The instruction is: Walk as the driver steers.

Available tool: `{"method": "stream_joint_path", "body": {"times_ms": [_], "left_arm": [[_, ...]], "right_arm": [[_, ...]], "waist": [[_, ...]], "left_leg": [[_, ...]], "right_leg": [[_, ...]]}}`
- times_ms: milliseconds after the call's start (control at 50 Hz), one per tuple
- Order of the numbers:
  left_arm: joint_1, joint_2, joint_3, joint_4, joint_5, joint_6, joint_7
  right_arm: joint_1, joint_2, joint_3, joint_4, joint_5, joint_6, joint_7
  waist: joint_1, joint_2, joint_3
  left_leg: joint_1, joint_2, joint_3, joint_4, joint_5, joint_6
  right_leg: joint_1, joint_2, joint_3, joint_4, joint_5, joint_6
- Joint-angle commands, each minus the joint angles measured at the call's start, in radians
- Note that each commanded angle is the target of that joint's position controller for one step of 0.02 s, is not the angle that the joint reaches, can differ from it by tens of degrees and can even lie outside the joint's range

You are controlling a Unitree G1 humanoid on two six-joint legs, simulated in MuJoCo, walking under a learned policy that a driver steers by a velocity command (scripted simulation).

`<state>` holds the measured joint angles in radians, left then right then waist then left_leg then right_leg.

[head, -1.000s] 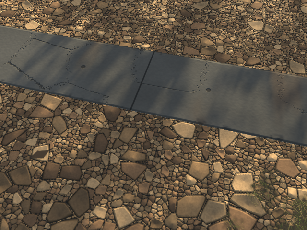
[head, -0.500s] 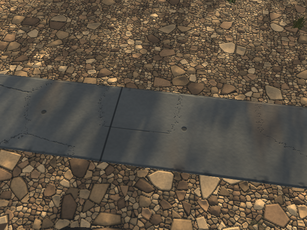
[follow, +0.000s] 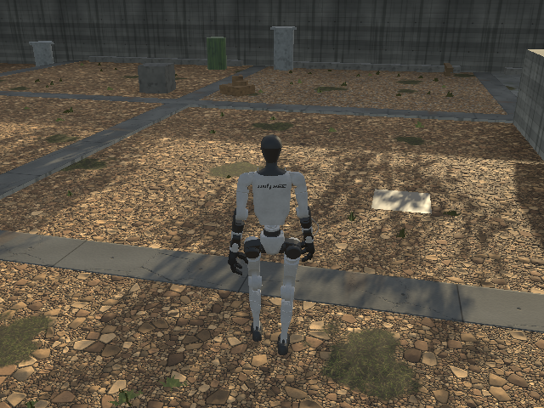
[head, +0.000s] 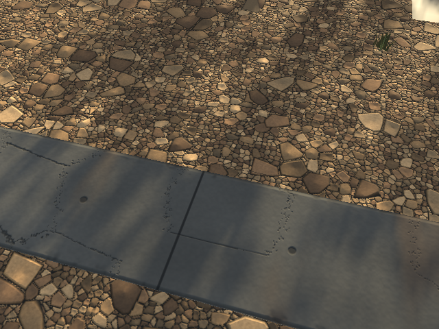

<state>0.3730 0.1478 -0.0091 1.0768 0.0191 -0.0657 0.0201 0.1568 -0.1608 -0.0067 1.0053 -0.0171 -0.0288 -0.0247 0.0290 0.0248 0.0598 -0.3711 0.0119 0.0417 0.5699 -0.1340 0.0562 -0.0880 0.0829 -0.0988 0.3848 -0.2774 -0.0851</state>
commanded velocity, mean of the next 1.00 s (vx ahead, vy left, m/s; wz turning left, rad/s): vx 0.37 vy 0.00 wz -0.10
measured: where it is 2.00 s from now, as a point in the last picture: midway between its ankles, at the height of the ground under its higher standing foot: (272, 229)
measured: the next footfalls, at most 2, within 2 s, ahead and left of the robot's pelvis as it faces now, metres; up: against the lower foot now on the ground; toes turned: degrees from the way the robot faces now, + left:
left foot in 0.02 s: +0.11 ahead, +0.09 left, +0.00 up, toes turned +2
left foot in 0.66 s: +0.33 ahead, +0.13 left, +0.00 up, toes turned +5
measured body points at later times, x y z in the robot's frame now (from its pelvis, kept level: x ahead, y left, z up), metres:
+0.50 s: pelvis +0.10 +0.01 +0.01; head +0.11 +0.01 +0.46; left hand -0.02 +0.24 -0.13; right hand +0.21 -0.23 -0.13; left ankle +0.19 +0.13 -0.69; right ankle +0.00 -0.08 -0.74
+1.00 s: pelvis +0.34 +0.06 +0.01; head +0.35 +0.07 +0.46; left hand +0.46 +0.29 -0.14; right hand +0.27 -0.17 -0.14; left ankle +0.29 +0.13 -0.74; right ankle +0.45 -0.09 -0.67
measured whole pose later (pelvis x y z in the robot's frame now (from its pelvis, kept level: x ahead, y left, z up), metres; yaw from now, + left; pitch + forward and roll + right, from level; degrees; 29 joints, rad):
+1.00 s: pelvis +0.34 +0.06 +0.01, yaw -8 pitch -1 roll +1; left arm 0.18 0.20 0.07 0.96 0.03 -0.02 -0.04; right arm 0.42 -0.17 -0.04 1.05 -0.02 -0.11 -0.02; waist -0.01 -0.03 0.04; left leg -0.01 -0.05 0.23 0.25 -0.24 0.07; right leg -0.67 -0.09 -0.01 0.95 -0.06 -0.08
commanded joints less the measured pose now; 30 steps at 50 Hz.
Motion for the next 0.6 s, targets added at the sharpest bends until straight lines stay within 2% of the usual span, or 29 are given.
{"method": "stream_joint_path", "body": {"times_ms": [20, 40, 60, 80, 100, 120, 140, 160, 180, 200, 240, 260, 280, 300, 320, 340, 380, 420, 500, 560, 600], "left_arm": [[0.063, 0.104, 0.013, -0.017, -0.001, 0.0, 0.012], [0.179, 0.065, 0.009, 0.001, -0.005, 0.003, 0.013], [0.222, 0.03, 0.003, 0.039, -0.018, 0.024, 0.019], [0.181, 0.067, 0.012, 0.036, -0.01, 0.036, 0.023], [0.129, 0.093, 0.023, 0.019, 0.002, 0.039, 0.016], [0.083, 0.099, 0.029, 0.005, 0.009, 0.042, 0.006], [0.054, 0.084, 0.03, -0.006, 0.013, 0.044, -0.005], [0.053, 0.057, 0.026, -0.008, 0.014, 0.042, -0.013], [0.069, 0.038, 0.024, -0.004, 0.016, 0.037, -0.017], [0.093, 0.03, 0.024, 0.005, 0.016, 0.03, -0.018], [0.167, 0.023, 0.028, 0.036, 0.012, 0.02, -0.015], [0.21, 0.037, 0.034, 0.052, 0.014, 0.016, -0.011], [0.268, 0.084, 0.044, 0.059, 0.018, 0.009, -0.001], [0.294, 0.158, 0.066, 0.064, 0.002, 0.005, 0.007], [0.227, 0.164, 0.072, 0.052, 0.007, 0.008, 0.014], [0.185, 0.143, 0.069, 0.038, 0.005, 0.006, 0.016], [0.149, 0.124, 0.065, 0.025, 0.0, -0.007, 0.014], [0.161, 0.111, 0.061, 0.03, -0.001, -0.022, 0.011], [0.204, 0.114, 0.055, 0.045, 0.006, -0.031, 0.005], [0.211, 0.142, 0.06, 0.047, 0.009, -0.034, 0.002], [0.188, 0.16, 0.064, 0.045, 0.008, -0.034, 0.001]], "right_arm": [[0.168, -0.117, -0.02, 0.028, -0.006, -0.025, -0.017], [0.192, -0.159, -0.025, 0.034, -0.004, -0.029, -0.018], [0.166, -0.119, -0.015, 0.035, 0.013, -0.019, -0.016], [0.169, -0.106, -0.018, 0.038, 0.011, -0.01, -0.007], [0.175, -0.137, -0.034, 0.041, 0.013, 0.001, -0.001], [0.201, -0.152, -0.043, 0.048, 0.01, 0.011, 0.001], [0.218, -0.153, -0.049, 0.055, 0.011, 0.018, -0.002], [0.204, -0.151, -0.053, 0.053, 0.011, 0.022, -0.002], [0.174, -0.15, -0.057, 0.045, 0.012, 0.021, 0.0], [0.135, -0.148, -0.06, 0.035, 0.015, 0.018, 0.003], [0.052, -0.144, -0.065, 0.012, 0.026, 0.012, 0.01], [0.016, -0.136, -0.067, -0.004, 0.028, 0.008, 0.012], [-0.035, -0.096, -0.057, -0.037, 0.032, 0.001, 0.017], [-0.087, -0.053, -0.045, -0.075, 0.03, -0.009, 0.024], [-0.098, -0.096, -0.053, -0.081, -0.006, -0.014, 0.027], [-0.068, -0.103, -0.057, -0.073, -0.013, -0.019, 0.034], [-0.012, -0.1, -0.062, -0.049, -0.015, -0.026, 0.047], [-0.024, -0.086, -0.061, -0.053, -0.017, -0.026, 0.055], [-0.156, -0.059, -0.047, -0.115, -0.008, -0.02, 0.057], [-0.206, -0.072, -0.044, -0.148, -0.003, -0.02, 0.057], [-0.174, -0.088, -0.05, -0.15, -0.001, -0.023, 0.053]], "waist": [[-0.048, -0.009, -0.071], [0.012, 0.082, -0.118], [-0.001, 0.128, -0.129], [-0.013, 0.124, -0.1], [-0.029, 0.134, -0.062], [-0.047, 0.138, -0.022], [-0.052, 0.14, 0.02], [-0.04, 0.132, 0.045], [-0.02, 0.109, 0.051], [0.006, 0.083, 0.042], [0.061, 0.039, 0.025], [0.081, 0.0, 0.032], [0.106, -0.115, 0.033], [0.111, -0.266, 0.086], [0.077, -0.198, 0.163], [0.039, -0.13, 0.152], [-0.004, -0.085, 0.115], [-0.006, -0.088, 0.084], [0.024, -0.127, 0.1], [0.033, -0.151, 0.101], [0.007, -0.154, 0.086]], "left_leg": [[0.3, 0.105, -0.111, -0.169, 0.377, 0.024], [0.402, 0.228, -0.204, -0.111, 0.68, 0.086], [0.338, 0.28, -0.257, -0.127, 0.635, 0.176], [0.29, 0.252, -0.29, -0.177, 0.333, 0.177], [0.265, 0.223, -0.32, -0.232, -0.001, 0.17], [0.242, 0.228, -0.369, -0.302, -0.273, 0.179], [0.193, 0.245, -0.416, -0.373, -0.483, 0.188], [0.137, 0.255, -0.44, -0.425, -0.582, 0.189], [0.087, 0.255, -0.438, -0.45, -0.587, 0.183], [0.045, 0.244, -0.411, -0.454, -0.554, 0.17], [-0.058, 0.179, -0.3, -0.412, -0.505, 0.122], [-0.129, 0.132, -0.236, -0.334, -0.497, 0.095], [-0.258, 0.056, -0.138, -0.164, -0.46, 0.054], [-0.376, -0.061, 0.022, 0.071, -0.317, 0.013], [-0.407, -0.013, 0.001, 0.19, -0.259, 0.016], [-0.403, 0.008, -0.026, 0.235, -0.218, 0.016], [-0.381, 0.028, -0.029, 0.277, -0.153, 0.002], [-0.356, 0.029, -0.002, 0.291, -0.097, -0.015], [-0.301, 0.028, 0.039, 0.169, -0.027, -0.026], [-0.212, 0.015, 0.063, 0.074, -0.035, -0.003], [-0.102, -0.006, 0.082, 0.032, -0.056, 0.027]], "right_leg": [[-0.106, -0.228, 0.136, 0.078, 0.451, -0.026], [-0.169, -0.167, 0.105, 0.108, 0.085, -0.003], [-0.145, -0.107, 0.068, 0.111, -0.125, 0.014], [-0.148, -0.082, 0.055, 0.119, -0.185, 0.01], [-0.191, -0.056, 0.037, 0.152, -0.219, 0.001], [-0.239, -0.045, 0.023, 0.196, -0.248, -0.006], [-0.253, -0.044, 0.018, 0.224, -0.247, -0.014], [-0.234, -0.052, 0.027, 0.245, -0.227, -0.021], [-0.192, -0.061, 0.039, 0.248, -0.204, -0.029], [-0.133, -0.068, 0.046, 0.222, -0.176, -0.037], [0.036, -0.058, 0.037, 0.08, -0.109, -0.053], [0.113, -0.075, 0.077, 0.0, -0.121, -0.063], [0.193, -0.203, 0.266, -0.14, -0.275, -0.093], [0.196, -0.381, 0.539, -0.315, -0.474, -0.143], [0.129, -0.446, 0.567, -0.34, -0.432, -0.167], [0.114, -0.423, 0.524, -0.339, -0.369, -0.161], [0.147, -0.364, 0.403, -0.328, -0.176, -0.13], [0.15, -0.32, 0.305, -0.306, 0.0, -0.119], [0.102, -0.294, 0.211, -0.267, 0.231, -0.115], [0.087, -0.304, 0.182, -0.228, 0.349, -0.108], [0.07, -0.318, 0.164, -0.173, 0.47, -0.094]]}}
